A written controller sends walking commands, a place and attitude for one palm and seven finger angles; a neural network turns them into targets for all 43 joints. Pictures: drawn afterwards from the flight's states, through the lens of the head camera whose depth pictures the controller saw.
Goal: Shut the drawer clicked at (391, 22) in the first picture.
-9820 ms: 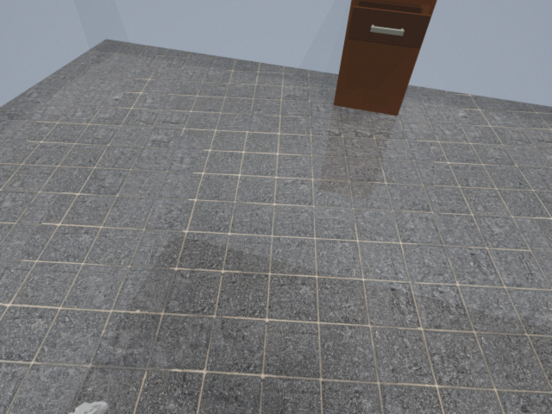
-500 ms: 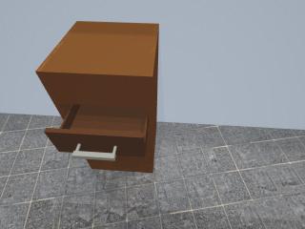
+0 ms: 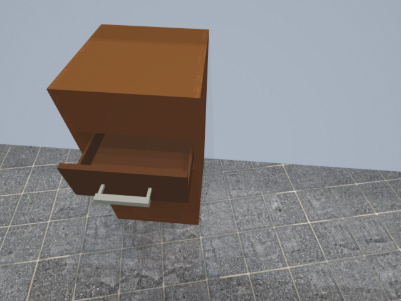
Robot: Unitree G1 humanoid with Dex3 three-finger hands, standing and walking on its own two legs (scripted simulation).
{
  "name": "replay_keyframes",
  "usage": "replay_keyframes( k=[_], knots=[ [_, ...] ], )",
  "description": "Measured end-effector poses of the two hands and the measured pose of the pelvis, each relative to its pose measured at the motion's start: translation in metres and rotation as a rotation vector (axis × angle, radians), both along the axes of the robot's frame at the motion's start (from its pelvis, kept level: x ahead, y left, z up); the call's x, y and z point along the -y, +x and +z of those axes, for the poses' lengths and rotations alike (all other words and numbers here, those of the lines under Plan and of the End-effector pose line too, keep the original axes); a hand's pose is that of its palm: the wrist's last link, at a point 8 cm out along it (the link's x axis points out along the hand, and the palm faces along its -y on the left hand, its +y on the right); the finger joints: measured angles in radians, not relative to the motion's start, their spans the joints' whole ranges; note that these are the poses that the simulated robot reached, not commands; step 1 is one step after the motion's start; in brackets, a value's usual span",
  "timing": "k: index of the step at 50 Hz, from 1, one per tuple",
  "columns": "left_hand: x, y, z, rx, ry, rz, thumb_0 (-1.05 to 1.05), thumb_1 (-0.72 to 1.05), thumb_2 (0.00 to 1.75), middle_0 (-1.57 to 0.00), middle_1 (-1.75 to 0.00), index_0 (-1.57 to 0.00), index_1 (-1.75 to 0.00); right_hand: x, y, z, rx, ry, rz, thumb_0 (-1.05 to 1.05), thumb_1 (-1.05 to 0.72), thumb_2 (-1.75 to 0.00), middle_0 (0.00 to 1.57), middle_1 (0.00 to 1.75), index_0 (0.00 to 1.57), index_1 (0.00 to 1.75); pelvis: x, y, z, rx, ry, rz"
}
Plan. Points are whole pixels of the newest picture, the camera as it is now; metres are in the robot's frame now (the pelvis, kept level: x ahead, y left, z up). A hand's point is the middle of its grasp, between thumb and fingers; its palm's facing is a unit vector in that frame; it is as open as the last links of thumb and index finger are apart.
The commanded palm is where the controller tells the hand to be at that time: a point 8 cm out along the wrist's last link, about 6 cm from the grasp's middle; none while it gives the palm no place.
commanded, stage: look again from close up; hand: left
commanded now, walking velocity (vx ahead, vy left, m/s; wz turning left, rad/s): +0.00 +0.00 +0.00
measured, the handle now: (124, 194) +0.43 +0.27 -0.19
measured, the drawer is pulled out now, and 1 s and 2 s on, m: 0.15 0.15 0.15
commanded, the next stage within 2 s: raise the hand and make a fist in 0.12 s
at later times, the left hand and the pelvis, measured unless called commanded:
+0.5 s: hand (130, 266) +0.19 +0.15 -0.02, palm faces +0.03 -1.00 +0.02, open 6.7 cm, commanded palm +0.11 +0.22 -0.08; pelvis -0.03 +0.01 -0.05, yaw +2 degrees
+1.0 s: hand (122, 277) +0.18 +0.18 -0.09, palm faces -0.10 -0.99 -0.04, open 4.1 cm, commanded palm +0.16 +0.24 -0.08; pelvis -0.07 +0.00 -0.13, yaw +3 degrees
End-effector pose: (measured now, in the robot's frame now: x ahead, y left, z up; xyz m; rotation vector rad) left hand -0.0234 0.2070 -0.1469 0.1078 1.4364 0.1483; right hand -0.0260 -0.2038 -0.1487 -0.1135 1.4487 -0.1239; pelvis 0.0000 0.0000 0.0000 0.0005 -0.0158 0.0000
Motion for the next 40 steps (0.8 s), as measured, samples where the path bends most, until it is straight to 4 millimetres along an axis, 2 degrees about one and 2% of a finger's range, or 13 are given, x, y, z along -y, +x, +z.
replay_keyframes(
  k=[12, 13, 16, 18, 22, 25, 28, 30, 33, 36, 40],
  knots=[
    [-0.002, -0.002, -0.001, 0.005, 0.006, 0.001, 0.01, 0.91, 0.9, -0.2, -0.3, -0.2, -0.29, -0.004, -0.003, -0.001, 0.004, 0.005, -0.004, 0.01, -0.91, -0.9, 0.2, 0.3, 0.2, 0.3, -0.002, -0.003, -0.001, -0.004, -0.004, 0.002],
    [-0.007, 0.004, 0.003, 0.03, 0.019, 0.029, 0.02, 0.92, 0.9, -0.2, -0.3, -0.2, -0.3, -0.003, 0.001, 0.0, 0.038, 0.0, -0.005, 0.01, -0.91, -0.9, 0.2, 0.3, 0.2, 0.3, -0.003, -0.004, -0.002, -0.002, -0.005, 0.0],
    [-0.033, 0.048, 0.041, 0.335, 0.118, 0.071, 0.06, 0.97, 0.9, -0.21, -0.31, -0.22, -0.31, 0.015, 0.024, 0.007, 0.235, -0.067, 0.001, 0.03, -0.93, -0.9, 0.21, 0.3, 0.2, 0.3, -0.005, -0.006, -0.005, -0.012, 0.002, 0.012],
    [-0.039, 0.087, 0.071, 0.566, 0.136, 0.061, 0.06, 0.98, 0.9, -0.22, -0.33, -0.23, -0.32, 0.028, 0.048, 0.012, 0.38, -0.1, 0.02, 0.04, -0.94, -0.9, 0.21, 0.3, 0.2, 0.3, -0.007, -0.011, -0.009, -0.025, 0.002, 0.035],
    [-0.023, 0.162, 0.114, 1.028, 0.046, -0.026, 0.05, 0.96, 0.9, -0.26, -0.38, -0.27, -0.38, 0.051, 0.107, 0.029, 0.672, -0.164, 0.093, 0.03, -0.93, -0.9, 0.21, 0.3, 0.2, 0.3, -0.009, -0.024, -0.025, -0.109, 0.008, 0.048],
    [0.001, 0.189, 0.125, 1.317, -0.109, -0.099, 0.03, 0.94, 0.9, -0.31, -0.43, -0.32, -0.43, 0.06, 0.151, 0.046, 0.862, -0.194, 0.15, 0.03, -0.92, -0.9, 0.2, 0.3, 0.2, 0.3, -0.006, -0.032, -0.046, -0.178, 0.016, 0.03],
    [0.016, 0.188, 0.112, 1.474, -0.194, -0.198, 0.02, 0.93, 0.9, -0.36, -0.49, -0.37, -0.48, 0.06, 0.188, 0.054, 0.998, -0.205, 0.211, 0.02, -0.92, -0.9, 0.2, 0.3, 0.2, 0.3, -0.002, -0.038, -0.072, -0.231, 0.02, 0.023],
    [0.018, 0.177, 0.093, 1.462, -0.21, -0.214, 0.02, 0.92, 0.9, -0.41, -0.53, -0.41, -0.53, 0.056, 0.209, 0.053, 1.053, -0.197, 0.242, 0.02, -0.91, -0.9, 0.2, 0.3, 0.2, 0.3, 0.001, -0.042, -0.088, -0.251, 0.023, 0.024],
    [0.011, 0.156, 0.062, 1.352, -0.184, -0.181, 0.01, 0.91, 0.9, -0.47, -0.6, -0.48, -0.59, 0.041, 0.231, 0.044, 1.092, -0.164, 0.28, 0.02, -0.91, -0.9, 0.2, 0.3, 0.2, 0.3, 0.004, -0.048, -0.107, -0.27, 0.016, 0.032],
    [-0.005, 0.137, 0.051, 1.291, -0.108, -0.147, 0.02, 0.9, 0.9, -0.53, -0.66, -0.54, -0.65, 0.022, 0.239, 0.026, 1.089, -0.113, 0.307, 0.02, -0.91, -0.9, 0.2, 0.3, 0.2, 0.3, 0.007, -0.052, -0.119, -0.286, -0.002, 0.043],
    [-0.022, 0.134, 0.063, 1.357, -0.034, -0.173, 0.02, 0.9, 0.9, -0.61, -0.75, -0.61, -0.74, -0.002, 0.227, -0.009, 1.016, -0.041, 0.329, 0.01, -0.91, -0.9, 0.2, 0.3, 0.2, 0.3, 0.009, -0.059, -0.129, -0.305, -0.031, 0.058]
  ],
)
